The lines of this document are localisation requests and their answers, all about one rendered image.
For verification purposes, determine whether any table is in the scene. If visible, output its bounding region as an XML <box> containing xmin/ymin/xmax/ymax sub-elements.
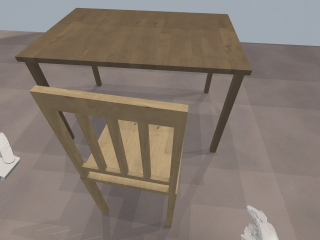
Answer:
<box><xmin>15</xmin><ymin>8</ymin><xmax>252</xmax><ymax>153</ymax></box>

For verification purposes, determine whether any right robot hand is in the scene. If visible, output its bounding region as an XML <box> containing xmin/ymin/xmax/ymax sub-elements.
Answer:
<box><xmin>241</xmin><ymin>205</ymin><xmax>279</xmax><ymax>240</ymax></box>

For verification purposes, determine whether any chair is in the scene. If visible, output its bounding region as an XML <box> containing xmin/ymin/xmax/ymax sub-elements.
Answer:
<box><xmin>29</xmin><ymin>85</ymin><xmax>189</xmax><ymax>228</ymax></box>

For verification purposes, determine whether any left robot hand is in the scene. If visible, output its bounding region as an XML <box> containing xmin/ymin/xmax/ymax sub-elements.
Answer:
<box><xmin>0</xmin><ymin>132</ymin><xmax>20</xmax><ymax>181</ymax></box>

